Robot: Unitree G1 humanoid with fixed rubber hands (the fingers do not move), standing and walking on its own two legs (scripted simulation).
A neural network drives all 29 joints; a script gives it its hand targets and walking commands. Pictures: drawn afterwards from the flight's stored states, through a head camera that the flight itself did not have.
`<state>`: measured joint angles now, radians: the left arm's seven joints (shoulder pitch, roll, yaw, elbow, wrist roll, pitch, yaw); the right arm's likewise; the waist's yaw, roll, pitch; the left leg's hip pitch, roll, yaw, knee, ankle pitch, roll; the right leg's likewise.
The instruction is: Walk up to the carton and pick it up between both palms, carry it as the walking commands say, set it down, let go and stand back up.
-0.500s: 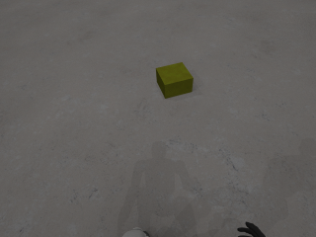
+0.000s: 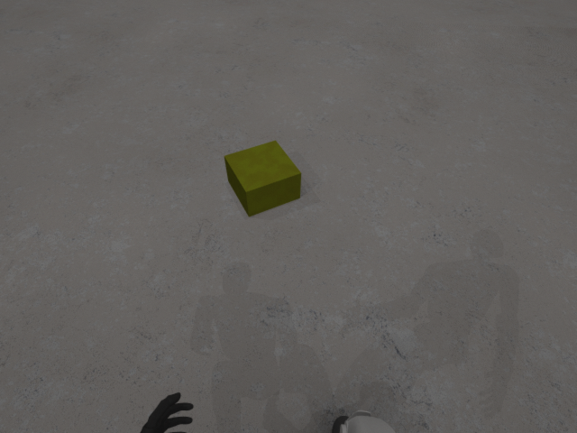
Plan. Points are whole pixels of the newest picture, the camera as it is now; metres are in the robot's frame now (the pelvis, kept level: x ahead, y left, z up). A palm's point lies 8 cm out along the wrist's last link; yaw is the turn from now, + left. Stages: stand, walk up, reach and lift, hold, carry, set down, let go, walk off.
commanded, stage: walk up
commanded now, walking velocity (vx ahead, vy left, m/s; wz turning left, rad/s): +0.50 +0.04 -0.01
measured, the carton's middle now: (262, 177) +1.33 +0.07 -0.70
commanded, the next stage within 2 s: none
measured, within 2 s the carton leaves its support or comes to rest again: neither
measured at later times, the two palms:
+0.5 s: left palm out of the picture +0.11 +0.23 -0.11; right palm (406, 298) +0.37 -0.22 -0.13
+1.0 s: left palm (167, 207) +0.62 +0.26 -0.12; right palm (390, 298) +0.37 -0.19 -0.12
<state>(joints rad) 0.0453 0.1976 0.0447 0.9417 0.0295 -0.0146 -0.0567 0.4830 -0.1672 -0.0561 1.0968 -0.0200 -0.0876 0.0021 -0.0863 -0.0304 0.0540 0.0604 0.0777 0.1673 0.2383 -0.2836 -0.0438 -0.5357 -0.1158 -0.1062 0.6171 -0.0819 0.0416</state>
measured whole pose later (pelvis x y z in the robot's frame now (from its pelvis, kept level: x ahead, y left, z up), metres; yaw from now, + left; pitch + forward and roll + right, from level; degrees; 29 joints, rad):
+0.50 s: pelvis +0.23 +0.00 +0.01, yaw +0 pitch +0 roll +1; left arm 0.51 0.17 0.05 1.08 0.03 -0.08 0.01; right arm 0.07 -0.23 -0.04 0.95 -0.03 0.00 0.08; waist 0.09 0.03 0.05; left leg -0.55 0.12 0.09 0.66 -0.06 -0.05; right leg -0.02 -0.11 -0.13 0.28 -0.25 0.05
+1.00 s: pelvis +0.47 +0.04 +0.00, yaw +0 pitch -1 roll -1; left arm 0.05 0.21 0.04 0.94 0.03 -0.01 -0.06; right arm 0.48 -0.18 -0.06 1.09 -0.02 -0.09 0.00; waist -0.08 -0.03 0.06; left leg 0.04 0.08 0.16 0.25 -0.27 -0.04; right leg -0.55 -0.11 -0.10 0.67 -0.07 0.05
